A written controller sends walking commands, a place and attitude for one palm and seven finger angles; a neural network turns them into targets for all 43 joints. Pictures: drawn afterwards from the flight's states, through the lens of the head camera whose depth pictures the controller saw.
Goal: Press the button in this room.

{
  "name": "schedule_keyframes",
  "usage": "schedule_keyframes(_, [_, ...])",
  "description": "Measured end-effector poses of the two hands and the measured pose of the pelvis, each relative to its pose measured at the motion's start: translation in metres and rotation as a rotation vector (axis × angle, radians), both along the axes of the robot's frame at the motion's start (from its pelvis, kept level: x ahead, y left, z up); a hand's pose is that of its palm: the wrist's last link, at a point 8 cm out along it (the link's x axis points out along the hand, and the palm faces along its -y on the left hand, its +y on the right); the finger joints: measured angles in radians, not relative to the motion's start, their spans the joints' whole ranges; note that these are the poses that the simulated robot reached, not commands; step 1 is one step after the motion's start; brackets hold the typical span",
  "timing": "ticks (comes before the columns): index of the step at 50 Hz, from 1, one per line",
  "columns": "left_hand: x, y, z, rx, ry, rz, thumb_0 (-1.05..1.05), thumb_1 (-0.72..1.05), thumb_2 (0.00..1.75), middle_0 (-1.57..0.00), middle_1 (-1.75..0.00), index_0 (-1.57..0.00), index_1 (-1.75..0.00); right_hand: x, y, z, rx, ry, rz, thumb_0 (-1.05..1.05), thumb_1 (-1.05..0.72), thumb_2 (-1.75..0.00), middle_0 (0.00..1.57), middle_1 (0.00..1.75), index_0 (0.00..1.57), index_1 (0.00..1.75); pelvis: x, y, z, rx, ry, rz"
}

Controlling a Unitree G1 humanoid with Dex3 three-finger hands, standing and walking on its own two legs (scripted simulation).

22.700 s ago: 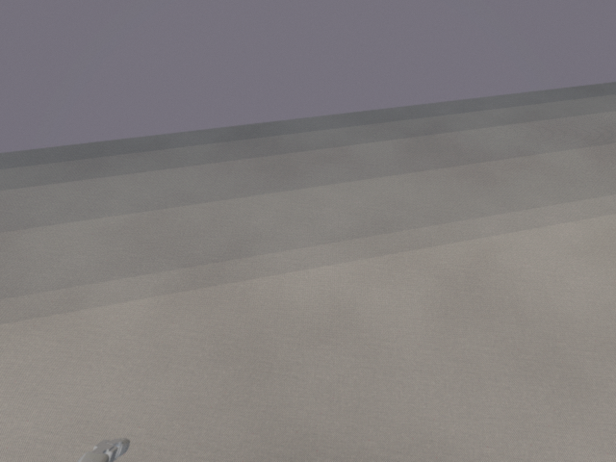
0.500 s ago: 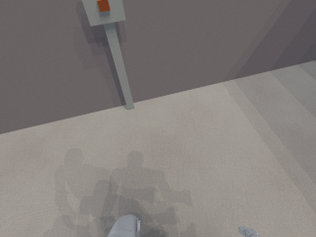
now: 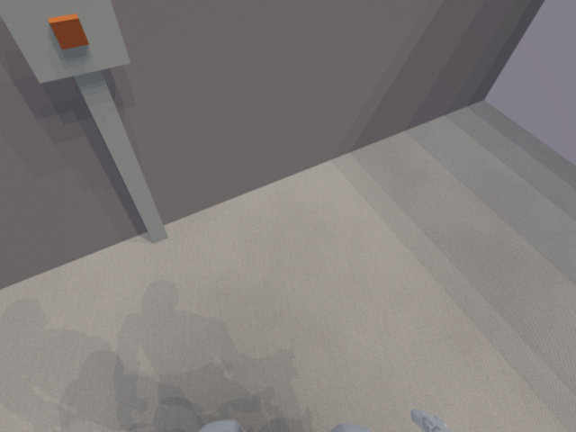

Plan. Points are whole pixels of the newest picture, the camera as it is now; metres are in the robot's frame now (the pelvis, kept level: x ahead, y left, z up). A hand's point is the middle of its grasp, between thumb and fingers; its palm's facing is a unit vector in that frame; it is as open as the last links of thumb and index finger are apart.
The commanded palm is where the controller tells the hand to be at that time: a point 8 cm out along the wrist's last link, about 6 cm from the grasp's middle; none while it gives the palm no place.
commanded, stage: walk to a spot facing it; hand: left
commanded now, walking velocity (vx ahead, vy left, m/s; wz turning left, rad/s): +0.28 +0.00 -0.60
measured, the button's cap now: (68, 31) +0.76 +0.53 +0.09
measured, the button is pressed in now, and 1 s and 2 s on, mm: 0 0 0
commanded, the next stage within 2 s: turn to face it in 0.54 s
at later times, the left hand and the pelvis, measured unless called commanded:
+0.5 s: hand (256, 293) +0.36 +0.09 -0.17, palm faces -0.35 -0.92 -0.18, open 7.4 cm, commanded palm none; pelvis +0.17 -0.03 -0.02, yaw -17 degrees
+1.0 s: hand (210, 289) +0.36 +0.18 -0.17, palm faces -0.24 -0.95 -0.20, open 7.4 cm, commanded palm none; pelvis +0.24 +0.01 +0.01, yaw -17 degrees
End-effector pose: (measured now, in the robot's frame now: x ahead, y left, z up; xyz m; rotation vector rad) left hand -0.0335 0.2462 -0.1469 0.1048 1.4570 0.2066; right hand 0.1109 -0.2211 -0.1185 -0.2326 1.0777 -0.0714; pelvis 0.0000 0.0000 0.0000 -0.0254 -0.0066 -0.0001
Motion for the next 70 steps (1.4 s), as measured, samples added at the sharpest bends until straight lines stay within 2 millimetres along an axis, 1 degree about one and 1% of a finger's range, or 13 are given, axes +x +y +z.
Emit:
schedule_keyframes(5, [0.133,0.032,0.016,0.036,-0.214,-0.118,0.01,0.91,0.9,-0.2,-0.3,-0.19,-0.3,-0.055,-0.012,0.008,-0.057,0.159,-0.164,-0.01,-0.93,-0.9,0.2,0.3,0.2,0.3,0.034,0.013,0.01,-0.002,0.001,-0.055])
schedule_keyframes(9, [0.219,0.028,0.026,0.031,-0.313,-0.203,0.0,0.91,0.9,-0.19,-0.3,-0.19,-0.3,-0.091,-0.01,0.009,-0.063,0.276,-0.272,0.0,-0.92,-0.9,0.2,0.3,0.2,0.3,0.063,0.017,0.011,0.005,0.006,-0.101])
schedule_keyframes(16, [0.331,-0.029,0.025,-0.041,-0.361,-0.371,0.0,0.91,0.9,-0.19,-0.3,-0.19,-0.3,-0.119,0.014,0.002,0.007,0.429,-0.417,0.0,-0.91,-0.9,0.2,0.3,0.2,0.3,0.111,0.008,0.006,0.007,0.015,-0.176])
schedule_keyframes(22, [0.398,-0.093,0.009,-0.083,-0.404,-0.494,0.0,0.91,0.9,-0.2,-0.3,-0.19,-0.3,-0.104,0.016,-0.023,0.098,0.493,-0.526,0.0,-0.9,-0.9,0.2,0.3,0.2,0.3,0.157,-0.019,-0.015,0.029,0.011,-0.254])
schedule_keyframes(27, [0.4,-0.105,0.008,-0.061,-0.35,-0.507,0.0,0.9,0.89,-0.2,-0.3,-0.2,-0.3,-0.037,-0.012,-0.036,0.102,0.368,-0.536,0.01,-0.9,-0.9,0.2,0.3,0.2,0.3,0.172,-0.028,-0.012,0.031,-0.026,-0.313])
schedule_keyframes(33, [0.395,-0.08,0.023,0.02,-0.265,-0.516,-0.01,0.92,0.89,-0.2,-0.3,-0.2,-0.3,0.059,-0.049,-0.025,0.063,0.114,-0.499,0.0,-0.9,-0.9,0.2,0.3,0.2,0.3,0.187,-0.026,-0.001,0.043,-0.014,-0.377])
schedule_keyframes(36, [0.4,-0.065,0.03,0.046,-0.257,-0.517,0.0,0.92,0.89,-0.2,-0.3,-0.2,-0.3,0.088,-0.057,-0.018,0.043,0.042,-0.482,0.0,-0.9,-0.9,0.2,0.3,0.2,0.3,0.196,-0.02,0.001,0.043,-0.004,-0.395])
schedule_keyframes(39, [0.405,-0.052,0.031,0.054,-0.264,-0.503,0.0,0.91,0.89,-0.2,-0.3,-0.2,-0.3,0.104,-0.055,-0.012,0.029,0.025,-0.467,0.0,-0.91,-0.9,0.2,0.3,0.2,0.3,0.208,-0.014,0.003,0.034,0.004,-0.393])
schedule_keyframes(48, [0.406,-0.021,0.007,-0.007,-0.263,-0.377,0.0,0.9,0.89,-0.2,-0.3,-0.2,-0.3,0.112,-0.011,-0.005,0.013,0.138,-0.394,0.0,-0.9,-0.9,0.2,0.3,0.2,0.3,0.241,0.006,0.001,0.012,-0.006,-0.311])
schedule_keyframes(55, [0.386,-0.01,0.014,-0.014,-0.166,-0.332,0.0,0.9,0.89,-0.2,-0.3,-0.2,-0.3,0.098,0.003,0.003,0.01,0.237,-0.378,0.0,-0.92,-0.9,0.21,0.3,0.2,0.3,0.242,0.015,0.014,-0.01,0.024,-0.253])
schedule_keyframes(62, [0.387,-0.013,0.021,0.032,-0.186,-0.302,0.01,0.9,0.89,-0.2,-0.3,-0.2,-0.3,0.078,-0.013,-0.003,0.02,0.297,-0.358,0.0,-0.91,-0.9,0.21,0.3,0.2,0.3,0.228,0.002,0.013,0.004,0.045,-0.183])
schedule_keyframes(67, [0.396,-0.032,0.033,0.07,-0.291,-0.278,0.01,0.9,0.9,-0.2,-0.3,-0.2,-0.3,0.068,-0.042,-0.019,0.032,0.32,-0.32,0.0,-0.9,-0.9,0.21,0.3,0.2,0.3,0.213,-0.02,0.006,0.021,0.043,-0.111])
schedule_keyframes(70, [0.39,-0.043,0.04,0.103,-0.356,-0.261,0.0,0.9,0.89,-0.2,-0.3,-0.2,-0.3,0.073,-0.064,-0.031,0.038,0.308,-0.29,0.0,-0.9,-0.9,0.21,0.3,0.2,0.3,0.204,-0.034,0.0,0.032,0.026,-0.07])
